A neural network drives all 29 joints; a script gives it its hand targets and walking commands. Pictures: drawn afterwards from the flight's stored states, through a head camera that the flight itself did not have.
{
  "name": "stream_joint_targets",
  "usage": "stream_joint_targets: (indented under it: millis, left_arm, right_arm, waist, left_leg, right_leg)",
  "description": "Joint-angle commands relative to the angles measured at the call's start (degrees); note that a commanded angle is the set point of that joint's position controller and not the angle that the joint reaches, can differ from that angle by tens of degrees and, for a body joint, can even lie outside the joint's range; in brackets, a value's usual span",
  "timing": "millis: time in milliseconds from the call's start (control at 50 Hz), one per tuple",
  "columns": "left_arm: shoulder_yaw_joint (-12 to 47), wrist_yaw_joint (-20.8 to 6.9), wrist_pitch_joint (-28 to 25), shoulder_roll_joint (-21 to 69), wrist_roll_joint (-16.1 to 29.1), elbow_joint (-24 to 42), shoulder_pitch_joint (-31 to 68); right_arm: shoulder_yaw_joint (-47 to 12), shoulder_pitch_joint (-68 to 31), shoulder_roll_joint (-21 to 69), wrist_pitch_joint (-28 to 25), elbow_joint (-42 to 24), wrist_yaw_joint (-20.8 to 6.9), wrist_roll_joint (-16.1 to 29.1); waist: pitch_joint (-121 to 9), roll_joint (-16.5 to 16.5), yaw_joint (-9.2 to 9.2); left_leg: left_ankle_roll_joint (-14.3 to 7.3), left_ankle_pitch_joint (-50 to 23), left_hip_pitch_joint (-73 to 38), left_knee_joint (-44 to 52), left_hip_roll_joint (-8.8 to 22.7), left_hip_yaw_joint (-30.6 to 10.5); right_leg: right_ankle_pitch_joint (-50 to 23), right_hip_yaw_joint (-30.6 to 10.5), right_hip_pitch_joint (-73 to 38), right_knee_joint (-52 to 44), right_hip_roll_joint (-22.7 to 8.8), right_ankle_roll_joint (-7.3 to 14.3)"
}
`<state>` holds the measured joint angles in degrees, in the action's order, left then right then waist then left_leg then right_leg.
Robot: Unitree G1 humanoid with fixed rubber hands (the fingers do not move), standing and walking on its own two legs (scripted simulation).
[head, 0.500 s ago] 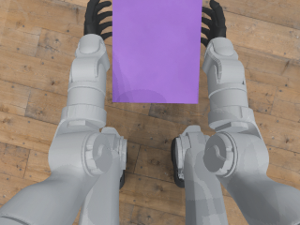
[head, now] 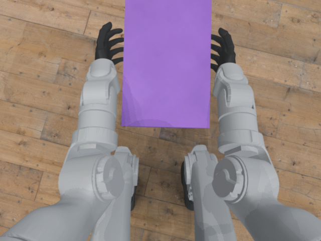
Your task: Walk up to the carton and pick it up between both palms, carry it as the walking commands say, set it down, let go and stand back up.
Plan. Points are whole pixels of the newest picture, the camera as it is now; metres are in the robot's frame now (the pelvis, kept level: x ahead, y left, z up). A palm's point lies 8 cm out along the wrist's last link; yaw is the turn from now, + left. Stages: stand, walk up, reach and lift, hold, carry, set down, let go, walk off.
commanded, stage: reach and lift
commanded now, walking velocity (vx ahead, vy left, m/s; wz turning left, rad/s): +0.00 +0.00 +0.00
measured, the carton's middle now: (163, 70) +0.51 -0.01 -0.14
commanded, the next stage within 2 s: none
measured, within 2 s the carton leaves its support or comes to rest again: neither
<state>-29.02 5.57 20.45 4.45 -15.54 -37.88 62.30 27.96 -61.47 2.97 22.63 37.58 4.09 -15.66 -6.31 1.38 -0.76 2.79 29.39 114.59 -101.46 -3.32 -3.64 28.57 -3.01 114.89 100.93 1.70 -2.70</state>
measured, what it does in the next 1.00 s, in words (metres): rises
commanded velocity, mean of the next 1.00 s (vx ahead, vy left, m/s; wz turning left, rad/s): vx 0.00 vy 0.00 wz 0.00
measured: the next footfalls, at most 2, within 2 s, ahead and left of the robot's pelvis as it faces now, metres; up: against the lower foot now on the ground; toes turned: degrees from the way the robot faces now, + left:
none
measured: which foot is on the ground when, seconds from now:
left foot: down 0.00-1.00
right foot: down 0.00-1.00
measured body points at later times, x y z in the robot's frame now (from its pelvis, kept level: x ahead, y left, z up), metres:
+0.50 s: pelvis +0.01 +0.00 +0.06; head +0.25 -0.01 +0.44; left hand +0.50 +0.12 +0.01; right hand +0.49 -0.15 +0.00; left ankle +0.10 +0.13 -0.46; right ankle +0.11 -0.13 -0.46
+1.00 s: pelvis +0.03 +0.00 +0.12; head +0.22 -0.01 +0.53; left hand +0.48 +0.12 +0.08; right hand +0.46 -0.15 +0.07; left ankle +0.10 +0.13 -0.46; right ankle +0.11 -0.13 -0.46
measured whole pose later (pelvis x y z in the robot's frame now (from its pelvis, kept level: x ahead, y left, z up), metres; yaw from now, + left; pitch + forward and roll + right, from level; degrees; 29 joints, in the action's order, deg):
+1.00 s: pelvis +0.03 +0.00 +0.12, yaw +0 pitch +33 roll +0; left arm -27.2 4.5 19.6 9.7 -17.2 -34.2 46.0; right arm 27.4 -44.6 8.6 21.5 33.3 2.9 -17.7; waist -9.5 1.0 -0.8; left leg 2.1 27.0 84.8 -79.1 -2.7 -3.9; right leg 26.4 -3.0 85.1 78.9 1.1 -1.9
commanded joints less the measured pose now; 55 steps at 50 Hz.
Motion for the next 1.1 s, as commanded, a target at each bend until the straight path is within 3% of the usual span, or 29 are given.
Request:
stream_joint_targets:
  millis: [0,1080]
  left_arm:
    - [30.4,-14.8,0.2,61.6,8.7,-6.8,34.7]
    - [35.1,-15.1,-0.8,68.2,6.2,-4.6,13.2]
  right_arm:
    - [-30.2,-39.2,60.1,-1.8,2.5,-14.7,9.6]
    - [-34.9,-18.2,67.5,-3.0,-0.2,-15.0,7.1]
  waist:
    - [-59.6,-0.6,-0.99]
    - [-46.4,-1.1,-0.58]
  left_leg:
    - [-1.1,-10.9,-32.2,11.3,-8.8,7.2]
    - [-1.5,-15.0,-57.1,35.6,-7.7,3.6]
  right_leg:
    - [-12.5,7.5,-35.3,-10.6,9.0,0.8]
    - [-16.0,3.6,-61.4,-34.2,7.9,1.9]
